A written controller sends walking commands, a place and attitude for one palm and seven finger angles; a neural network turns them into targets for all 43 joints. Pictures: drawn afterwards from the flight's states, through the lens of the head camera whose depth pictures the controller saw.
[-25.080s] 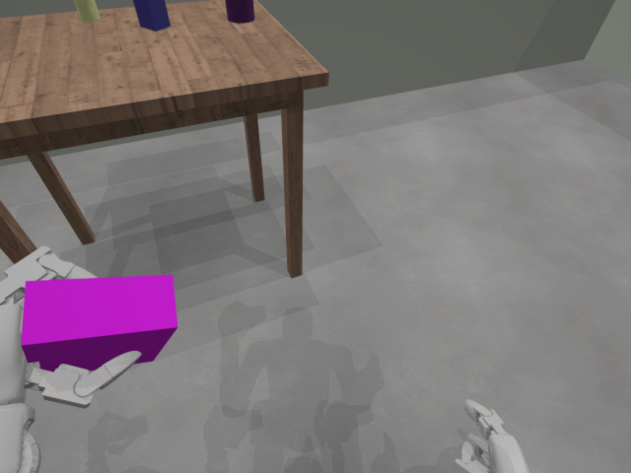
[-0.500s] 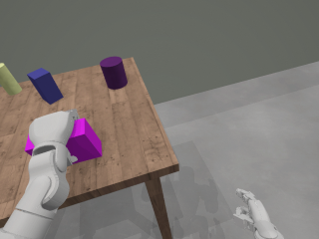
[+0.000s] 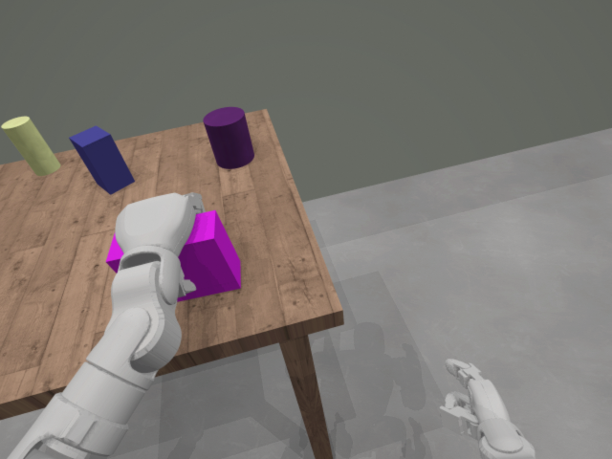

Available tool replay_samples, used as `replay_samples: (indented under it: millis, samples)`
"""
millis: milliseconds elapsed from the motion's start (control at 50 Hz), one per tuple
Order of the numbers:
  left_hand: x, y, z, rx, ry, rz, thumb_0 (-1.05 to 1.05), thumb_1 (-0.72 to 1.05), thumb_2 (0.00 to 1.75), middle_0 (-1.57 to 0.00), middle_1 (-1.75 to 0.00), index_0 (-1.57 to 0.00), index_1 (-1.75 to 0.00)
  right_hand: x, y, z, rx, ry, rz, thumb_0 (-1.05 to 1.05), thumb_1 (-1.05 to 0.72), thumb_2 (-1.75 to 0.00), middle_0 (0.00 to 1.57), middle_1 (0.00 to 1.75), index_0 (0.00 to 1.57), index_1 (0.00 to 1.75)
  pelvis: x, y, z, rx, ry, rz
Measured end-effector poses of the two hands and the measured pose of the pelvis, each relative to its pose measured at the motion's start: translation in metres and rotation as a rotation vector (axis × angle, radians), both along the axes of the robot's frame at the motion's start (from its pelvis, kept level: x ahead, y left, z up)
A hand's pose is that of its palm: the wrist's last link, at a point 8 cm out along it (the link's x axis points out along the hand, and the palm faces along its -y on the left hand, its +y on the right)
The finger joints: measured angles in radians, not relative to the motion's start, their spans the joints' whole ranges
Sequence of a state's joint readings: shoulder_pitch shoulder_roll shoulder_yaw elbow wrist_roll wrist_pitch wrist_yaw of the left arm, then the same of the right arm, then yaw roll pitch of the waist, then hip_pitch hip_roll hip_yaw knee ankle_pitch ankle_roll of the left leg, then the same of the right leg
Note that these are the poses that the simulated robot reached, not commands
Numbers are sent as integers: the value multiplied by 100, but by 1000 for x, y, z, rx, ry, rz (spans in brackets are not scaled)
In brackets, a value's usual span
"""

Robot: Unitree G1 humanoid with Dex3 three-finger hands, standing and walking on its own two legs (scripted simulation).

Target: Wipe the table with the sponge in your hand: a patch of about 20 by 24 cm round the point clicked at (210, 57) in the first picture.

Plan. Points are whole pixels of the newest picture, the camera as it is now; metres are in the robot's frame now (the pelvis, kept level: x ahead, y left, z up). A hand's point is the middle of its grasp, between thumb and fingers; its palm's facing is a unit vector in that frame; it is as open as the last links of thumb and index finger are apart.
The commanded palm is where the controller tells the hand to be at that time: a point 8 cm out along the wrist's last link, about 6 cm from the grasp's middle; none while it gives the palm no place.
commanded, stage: slide across to the third lane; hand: left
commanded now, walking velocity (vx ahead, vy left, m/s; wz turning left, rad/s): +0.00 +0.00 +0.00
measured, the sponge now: (185, 268) +0.31 +0.23 +0.11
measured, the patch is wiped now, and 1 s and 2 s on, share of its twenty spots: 0.80 0.95 1.00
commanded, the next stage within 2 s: wipe forward along the third lane in 0.14 s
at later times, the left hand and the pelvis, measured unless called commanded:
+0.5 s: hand (200, 233) +0.35 +0.21 +0.15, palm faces +0.05 -0.03 -1.00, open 9.6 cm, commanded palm +0.32 +0.21 +0.19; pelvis +0.00 -0.01 +0.00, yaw -1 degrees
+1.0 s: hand (196, 216) +0.38 +0.23 +0.14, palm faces +0.00 -0.01 -1.00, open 9.6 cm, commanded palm +0.37 +0.24 +0.17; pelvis +0.00 -0.01 +0.00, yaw +0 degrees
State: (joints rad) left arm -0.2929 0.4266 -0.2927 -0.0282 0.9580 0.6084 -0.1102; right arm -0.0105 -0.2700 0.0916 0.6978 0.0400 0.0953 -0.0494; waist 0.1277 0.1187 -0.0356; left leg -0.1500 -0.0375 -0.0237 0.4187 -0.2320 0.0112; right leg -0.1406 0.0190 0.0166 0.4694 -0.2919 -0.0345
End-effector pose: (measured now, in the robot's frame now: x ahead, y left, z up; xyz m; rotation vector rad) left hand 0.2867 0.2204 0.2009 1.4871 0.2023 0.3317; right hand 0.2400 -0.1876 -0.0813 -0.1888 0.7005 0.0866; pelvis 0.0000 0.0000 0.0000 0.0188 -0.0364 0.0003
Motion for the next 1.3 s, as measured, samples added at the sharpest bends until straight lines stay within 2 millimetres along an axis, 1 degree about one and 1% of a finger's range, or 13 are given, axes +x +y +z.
replay_samples:
  millis: [120,220,320,400,500,640,720,860,1040,1140,1300]
  samples:
    - [8,-15,0,1,-1,-12,0,-49,109,-76,-140,-80,-137,0,1,2,17,-2,4,1,-90,-89,20,30,20,30,-2,-2,0,1,-1,-6]
    - [9,-28,1,-10,-14,-31,0,-49,109,-76,-140,-80,-137,-1,-2,4,26,-4,-1,1,-90,-89,20,30,20,30,-2,-3,1,2,-3,-12]
    - [12,-33,-2,-8,-5,-20,0,-49,109,-76,-140,-81,-137,-3,-7,4,18,2,-7,1,-90,-89,20,30,20,30,-3,-5,0,4,-7,-14]
    - [24,-29,-2,21,16,9,-1,-50,109,-77,-140,-81,-137,-8,-13,2,0,11,-19,1,-90,-89,20,30,20,30,-4,-7,0,5,-2,-14]
    - [38,-19,-1,17,46,31,-2,-50,109,-77,-140,-81,-136,-19,-25,-2,-16,26,-52,1,-90,-89,20,30,20,30,-4,-10,0,4,10,-16]
    - [45,-15,-4,32,59,5,-2,-50,109,-77,-140,-81,-136,-38,-45,-13,-47,76,-102,1,-90,-89,20,30,20,30,-1,-11,0,4,18,-18]
    - [47,-12,-4,25,52,3,-2,-50,109,-77,-140,-81,-136,-47,-52,-19,-63,109,-122,1,-90,-89,20,30,20,30,0,-11,0,4,20,-14]
    - [60,-5,-3,35,63,21,-2,-50,109,-77,-139,-82,-136,-56,-56,-23,-74,139,-145,1,-90,-89,20,30,20,30,-2,-11,0,3,32,-10]
    - [82,4,-2,43,101,21,-1,-50,109,-77,-140,-82,-136,-70,-58,-25,-90,160,-172,1,-90,-89,20,30,20,30,-3,-11,-1,-1,55,-4]
    - [95,10,-2,50,119,13,0,-50,109,-77,-140,-81,-137,-84,-63,-28,-108,197,-198,1,-90,-89,21,30,20,30,-3,-10,-1,-4,70,-2]
    - [113,18,-3,60,134,-2,0,-50,109,-77,-139,-82,-137,-115,-72,-37,-132,284,-249,1,-90,-89,21,30,20,30,-1,-5,-1,-9,93,-4]
